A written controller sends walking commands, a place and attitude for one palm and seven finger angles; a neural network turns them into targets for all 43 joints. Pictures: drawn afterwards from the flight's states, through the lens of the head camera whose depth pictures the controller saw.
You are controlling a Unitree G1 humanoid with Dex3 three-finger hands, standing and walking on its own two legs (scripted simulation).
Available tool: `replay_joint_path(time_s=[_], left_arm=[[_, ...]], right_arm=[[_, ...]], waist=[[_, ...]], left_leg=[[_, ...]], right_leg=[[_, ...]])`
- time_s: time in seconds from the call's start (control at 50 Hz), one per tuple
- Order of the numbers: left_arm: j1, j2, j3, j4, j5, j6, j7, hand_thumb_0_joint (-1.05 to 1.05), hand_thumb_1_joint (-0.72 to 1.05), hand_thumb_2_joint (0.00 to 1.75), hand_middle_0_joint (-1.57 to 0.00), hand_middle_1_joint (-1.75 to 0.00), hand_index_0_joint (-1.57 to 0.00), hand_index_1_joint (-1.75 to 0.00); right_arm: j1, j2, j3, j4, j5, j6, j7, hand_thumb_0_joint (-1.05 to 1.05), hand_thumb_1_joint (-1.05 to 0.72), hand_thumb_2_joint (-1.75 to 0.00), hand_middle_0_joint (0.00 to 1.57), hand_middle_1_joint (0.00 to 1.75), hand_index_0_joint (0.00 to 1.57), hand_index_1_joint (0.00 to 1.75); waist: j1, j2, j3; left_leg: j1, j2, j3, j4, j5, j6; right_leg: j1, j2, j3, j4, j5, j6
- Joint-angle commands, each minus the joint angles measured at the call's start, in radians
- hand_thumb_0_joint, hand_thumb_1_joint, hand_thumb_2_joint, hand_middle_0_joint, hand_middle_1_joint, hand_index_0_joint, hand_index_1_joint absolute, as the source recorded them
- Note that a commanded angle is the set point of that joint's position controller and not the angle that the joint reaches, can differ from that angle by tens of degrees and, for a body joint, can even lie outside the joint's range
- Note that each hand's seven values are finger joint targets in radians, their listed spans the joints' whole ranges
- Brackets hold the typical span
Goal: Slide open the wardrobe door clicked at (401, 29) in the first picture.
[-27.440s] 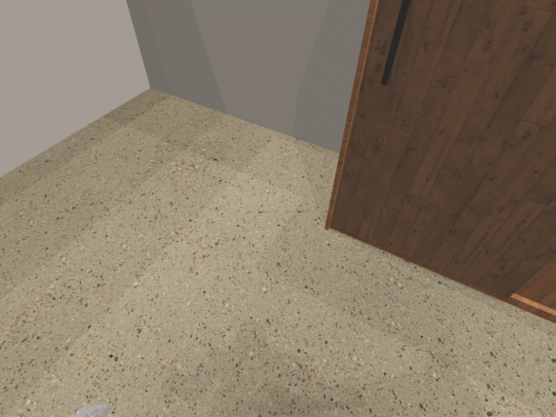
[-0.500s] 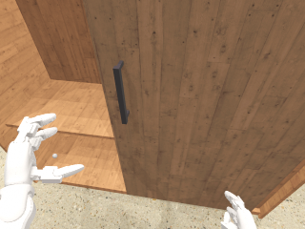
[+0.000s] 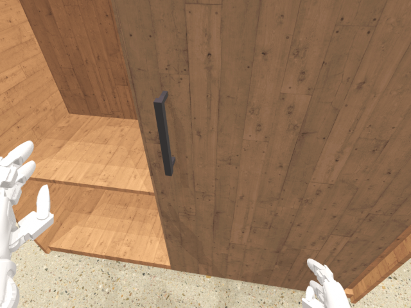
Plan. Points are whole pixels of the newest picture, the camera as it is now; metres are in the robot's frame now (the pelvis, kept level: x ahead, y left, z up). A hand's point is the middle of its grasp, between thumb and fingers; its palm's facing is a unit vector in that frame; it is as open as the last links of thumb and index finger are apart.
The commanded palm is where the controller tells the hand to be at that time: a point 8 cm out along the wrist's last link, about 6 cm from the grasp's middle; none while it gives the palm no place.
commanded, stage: draw the hand back to the body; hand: left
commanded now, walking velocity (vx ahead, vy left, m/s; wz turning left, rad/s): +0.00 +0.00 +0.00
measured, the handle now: (166, 136) +0.45 +0.17 +0.11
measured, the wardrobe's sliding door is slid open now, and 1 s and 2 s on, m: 0.66 0.66 0.66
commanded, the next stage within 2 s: step back with the hand held close in 0.28 s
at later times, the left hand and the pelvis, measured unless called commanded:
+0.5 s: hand (43, 213) +0.18 +0.28 +0.17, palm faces +0.50 -0.79 -0.36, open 7.4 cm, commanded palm +0.13 +0.30 +0.17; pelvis -0.01 +0.00 +0.00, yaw +0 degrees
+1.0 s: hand (9, 251) +0.12 +0.30 +0.15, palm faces +0.47 -0.77 -0.44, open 7.4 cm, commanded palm +0.07 +0.33 +0.17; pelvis -0.07 +0.03 -0.02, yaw +0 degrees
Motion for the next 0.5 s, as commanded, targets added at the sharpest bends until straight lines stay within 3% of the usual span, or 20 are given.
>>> replay_joint_path(time_s=[0.0, 0.14, 0.18, 0.24, 0.28, 0.32, 0.36, 0.38, 0.4, 0.42, 0.44, 0.48], left_arm=[[-0.122, 0.177, 0.095, -0.209, 0.001, -0.056, 0.017, 0.00, 0.90, 0.90, -0.20, -0.30, -0.20, -0.30], [-0.128, 0.199, 0.114, -0.215, 0.003, -0.054, 0.022, 0.00, 0.90, 0.90, -0.20, -0.30, -0.20, -0.30], [-0.127, 0.181, 0.100, -0.217, 0.001, -0.055, 0.020, 0.00, 0.90, 0.90, -0.20, -0.30, -0.20, -0.30], [-0.110, 0.183, 0.105, -0.195, 0.000, -0.051, 0.018, 0.00, 0.90, 0.90, -0.20, -0.30, -0.20, -0.30], [-0.126, 0.182, 0.103, -0.209, 0.001, -0.055, 0.019, 0.00, 0.90, 0.90, -0.20, -0.30, -0.20, -0.30], [-0.112, 0.172, 0.098, -0.188, -0.002, -0.053, 0.018, 0.00, 0.90, 0.90, -0.20, -0.30, -0.20, -0.30], [-0.116, 0.167, 0.091, -0.186, -0.001, -0.054, 0.015, 0.00, 0.90, 0.90, -0.20, -0.30, -0.20, -0.30], [-0.178, 0.185, 0.099, -0.174, 0.000, -0.053, 0.019, 0.00, 0.90, 0.90, -0.20, -0.30, -0.20, -0.30], [-0.304, 0.318, 0.224, -0.244, 0.014, -0.104, 0.034, 0.00, 0.90, 0.90, -0.20, -0.30, -0.20, -0.30], [-0.180, 0.227, 0.160, -0.153, 0.012, -0.111, 0.027, 0.00, 0.90, 0.90, -0.20, -0.30, -0.20, -0.30], [-0.159, 0.228, 0.156, -0.176, 0.022, -0.123, 0.025, 0.00, 0.90, 0.90, -0.20, -0.30, -0.20, -0.30], [-0.068, 0.174, 0.112, -0.171, 0.025, -0.131, 0.023, 0.00, 0.90, 0.90, -0.20, -0.30, -0.20, -0.30]], right_arm=[[-0.133, -0.105, -0.038, -0.165, 0.004, -0.053, -0.011, 0.00, -0.90, -0.90, 0.20, 0.30, 0.20, 0.30], [-0.146, -0.102, -0.035, -0.160, 0.002, -0.058, -0.015, 0.00, -0.90, -0.90, 0.20, 0.30, 0.20, 0.30], [-0.145, -0.096, -0.034, -0.159, 0.002, -0.057, -0.015, 0.00, -0.90, -0.90, 0.20, 0.30, 0.20, 0.30], [-0.149, -0.099, -0.036, -0.157, 0.003, -0.056, -0.014, 0.00, -0.90, -0.90, 0.20, 0.30, 0.20, 0.30], [-0.146, -0.098, -0.036, -0.159, 0.001, -0.057, -0.014, 0.00, -0.90, -0.90, 0.20, 0.30, 0.20, 0.30], [-0.145, -0.097, -0.035, -0.157, 0.002, -0.054, -0.013, 0.00, -0.90, -0.90, 0.20, 0.30, 0.20, 0.30], [-0.149, -0.097, -0.036, -0.157, 0.003, -0.055, -0.014, 0.00, -0.90, -0.90, 0.20, 0.30, 0.20, 0.30], [-0.148, -0.101, -0.036, -0.150, 0.004, -0.052, -0.016, 0.00, -0.90, -0.90, 0.20, 0.30, 0.20, 0.30], [-0.158, -0.126, -0.032, -0.197, 0.016, -0.029, -0.010, 0.00, -0.90, -0.90, 0.20, 0.30, 0.20, 0.30], [-0.152, -0.109, -0.034, -0.176, 0.011, -0.014, -0.010, 0.00, -0.90, -0.90, 0.20, 0.30, 0.20, 0.30], [-0.157, -0.112, -0.037, -0.182, 0.009, -0.004, -0.007, 0.00, -0.90, -0.90, 0.20, 0.30, 0.20, 0.30], [-0.134, -0.116, -0.045, -0.196, 0.006, 0.013, -0.006, 0.00, -0.90, -0.90, 0.20, 0.30, 0.20, 0.30]], waist=[[-0.011, 0.015, -0.045], [-0.005, 0.034, -0.038], [-0.009, 0.041, -0.034], [-0.007, 0.010, -0.016], [-0.008, 0.039, -0.032], [-0.009, 0.001, -0.017], [-0.013, 0.012, -0.005], [-0.018, 0.010, -0.004], [-0.053, -0.015, 0.045], [-0.061, -0.071, 0.035], [-0.058, -0.049, 0.020], [-0.063, -0.024, -0.055]], left_leg=[[0.001, 0.023, 0.005, -0.079, 0.153, 0.001], [0.005, 0.019, 0.002, -0.083, 0.121, 0.002], [0.006, 0.020, 0.007, -0.083, 0.126, 0.002], [0.000, 0.022, 0.007, -0.085, 0.123, 0.001], [0.003, 0.023, 0.005, -0.090, 0.115, 0.000], [-0.002, 0.023, 0.005, -0.091, 0.112, 0.002], [-0.003, 0.023, 0.007, -0.094, 0.101, 0.003], [-0.003, 0.022, 0.008, -0.094, 0.089, 0.004], [-0.089, 0.031, -0.017, -0.055, 0.013, 0.022], [-0.080, 0.022, -0.028, -0.023, 0.018, 0.026], [-0.075, 0.020, -0.023, -0.008, 0.042, 0.023], [-0.066, 0.033, -0.024, -0.002, 0.114, 0.020]], right_leg=[[-0.041, 0.007, -0.034, -0.066, 0.118, -0.026], [-0.041, 0.008, -0.030, -0.088, 0.088, -0.028], [-0.039, 0.006, -0.029, -0.087, 0.093, -0.028], [-0.045, 0.010, -0.030, -0.096, 0.087, -0.026], [-0.039, 0.006, -0.029, -0.090, 0.080, -0.027], [-0.045, 0.010, -0.032, -0.093, 0.074, -0.025], [-0.050, 0.007, -0.030, -0.100, 0.065, -0.024], [-0.059, 0.008, -0.028, -0.105, 0.053, -0.024], [-0.158, -0.029, 0.065, -0.160, 0.055, -0.021], [-0.188, -0.052, 0.076, -0.172, 0.046, -0.026], [-0.198, -0.059, 0.084, -0.171, 0.070, -0.031], [-0.178, -0.069, 0.061, -0.121, 0.133, -0.030]])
